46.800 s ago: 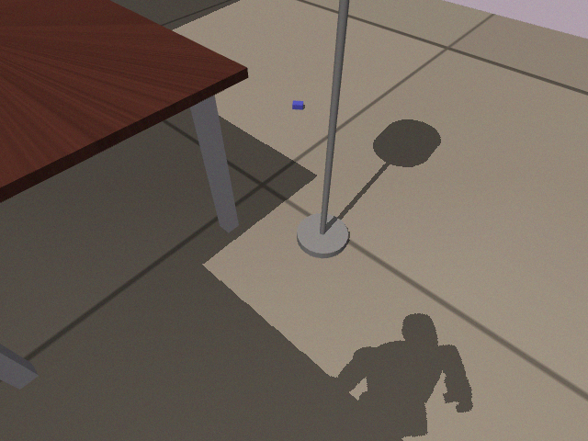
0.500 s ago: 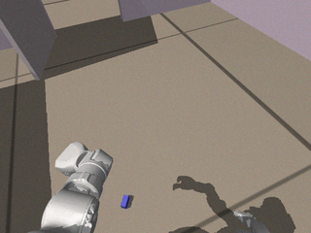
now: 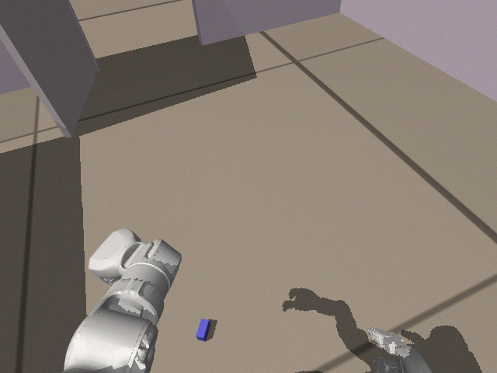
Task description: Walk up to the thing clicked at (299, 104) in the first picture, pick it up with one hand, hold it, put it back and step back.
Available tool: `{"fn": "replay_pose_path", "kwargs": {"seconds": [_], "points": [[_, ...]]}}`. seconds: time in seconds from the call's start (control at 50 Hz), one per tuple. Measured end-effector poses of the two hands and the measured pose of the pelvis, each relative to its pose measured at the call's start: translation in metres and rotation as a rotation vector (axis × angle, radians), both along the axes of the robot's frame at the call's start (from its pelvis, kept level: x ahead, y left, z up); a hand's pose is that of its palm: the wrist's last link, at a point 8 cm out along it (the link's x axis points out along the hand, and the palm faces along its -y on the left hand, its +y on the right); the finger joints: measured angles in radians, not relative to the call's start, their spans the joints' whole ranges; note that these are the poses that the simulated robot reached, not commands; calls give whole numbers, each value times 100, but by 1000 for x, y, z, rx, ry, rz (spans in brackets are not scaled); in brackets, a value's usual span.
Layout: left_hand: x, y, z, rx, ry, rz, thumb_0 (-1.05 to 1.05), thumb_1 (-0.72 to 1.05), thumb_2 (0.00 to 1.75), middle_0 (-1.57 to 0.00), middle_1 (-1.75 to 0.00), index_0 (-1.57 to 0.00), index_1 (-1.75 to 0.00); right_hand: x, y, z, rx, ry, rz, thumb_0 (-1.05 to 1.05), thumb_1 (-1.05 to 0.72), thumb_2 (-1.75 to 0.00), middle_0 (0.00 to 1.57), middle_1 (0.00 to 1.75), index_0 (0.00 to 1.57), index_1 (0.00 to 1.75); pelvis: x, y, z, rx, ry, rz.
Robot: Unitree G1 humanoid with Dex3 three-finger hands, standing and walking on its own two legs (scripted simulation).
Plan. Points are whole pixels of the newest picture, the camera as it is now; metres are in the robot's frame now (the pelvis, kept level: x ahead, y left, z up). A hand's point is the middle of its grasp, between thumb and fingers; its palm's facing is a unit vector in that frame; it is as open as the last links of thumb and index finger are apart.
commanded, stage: hold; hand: left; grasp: from above
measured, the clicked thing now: (203, 329) +0.42 +0.23 -0.74
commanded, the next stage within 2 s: crouch in 0.74 s
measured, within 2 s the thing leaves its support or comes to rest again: neither
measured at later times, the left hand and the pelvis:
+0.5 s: hand (134, 276) +0.30 +0.23 -0.03, palm faces -0.19 -0.39 -0.90, open 5.8 cm; pelvis +0.00 +0.01 +0.00, yaw +0 degrees
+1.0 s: hand (141, 279) +0.30 +0.21 -0.04, palm faces -0.20 -0.40 -0.90, open 5.4 cm; pelvis +0.00 +0.00 +0.00, yaw +0 degrees
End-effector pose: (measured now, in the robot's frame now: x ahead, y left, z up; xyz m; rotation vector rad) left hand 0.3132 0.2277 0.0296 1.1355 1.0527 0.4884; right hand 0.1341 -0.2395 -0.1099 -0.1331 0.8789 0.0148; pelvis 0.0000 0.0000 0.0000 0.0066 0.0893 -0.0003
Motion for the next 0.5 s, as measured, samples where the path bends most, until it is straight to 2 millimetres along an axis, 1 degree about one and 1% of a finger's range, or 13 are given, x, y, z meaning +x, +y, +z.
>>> {"fn": "replay_pose_path", "kwargs": {"seconds": [0.26,0.36,0.5], "points": [[-5,1,-3,-11,-2,-18,0,53,35,-84,-65,-90,-59,11,9,7,3,-29,22,1,-92,-90,20,30,19,30,-1,3,2,1,-8,3],[-5,3,-1,-1,2,-16,0,53,35,-85,-64,-90,-59,11,11,8,3,-34,22,1,-92,-90,20,30,19,30,-2,4,2,0,-9,2],[-8,5,-3,-8,7,-13,0,54,35,-86,-64,-91,-58,8,12,7,6,-32,19,1,-92,-90,20,30,19,30,-3,5,2,1,-10,-1]]}}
